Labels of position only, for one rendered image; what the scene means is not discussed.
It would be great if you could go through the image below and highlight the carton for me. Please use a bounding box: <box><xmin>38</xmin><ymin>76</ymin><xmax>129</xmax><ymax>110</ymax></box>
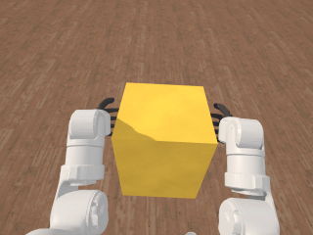
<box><xmin>111</xmin><ymin>82</ymin><xmax>218</xmax><ymax>199</ymax></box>

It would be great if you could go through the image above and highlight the left robot hand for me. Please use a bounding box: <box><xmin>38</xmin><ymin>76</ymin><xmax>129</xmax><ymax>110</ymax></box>
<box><xmin>97</xmin><ymin>97</ymin><xmax>119</xmax><ymax>136</ymax></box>

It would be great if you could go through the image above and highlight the left robot forearm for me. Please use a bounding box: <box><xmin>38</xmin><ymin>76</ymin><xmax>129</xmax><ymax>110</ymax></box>
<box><xmin>50</xmin><ymin>109</ymin><xmax>111</xmax><ymax>225</ymax></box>

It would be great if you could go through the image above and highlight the left robot upper arm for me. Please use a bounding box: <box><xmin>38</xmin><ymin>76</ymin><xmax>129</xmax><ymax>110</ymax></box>
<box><xmin>25</xmin><ymin>189</ymin><xmax>109</xmax><ymax>235</ymax></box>

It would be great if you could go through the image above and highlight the right robot hand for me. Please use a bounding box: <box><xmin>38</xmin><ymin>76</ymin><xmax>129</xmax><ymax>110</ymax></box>
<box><xmin>210</xmin><ymin>103</ymin><xmax>233</xmax><ymax>144</ymax></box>

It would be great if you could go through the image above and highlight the right robot forearm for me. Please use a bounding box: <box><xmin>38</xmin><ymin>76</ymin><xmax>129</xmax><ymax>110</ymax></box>
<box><xmin>218</xmin><ymin>117</ymin><xmax>280</xmax><ymax>235</ymax></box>

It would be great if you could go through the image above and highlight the right robot upper arm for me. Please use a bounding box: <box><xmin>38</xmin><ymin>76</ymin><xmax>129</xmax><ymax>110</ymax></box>
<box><xmin>218</xmin><ymin>198</ymin><xmax>280</xmax><ymax>235</ymax></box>

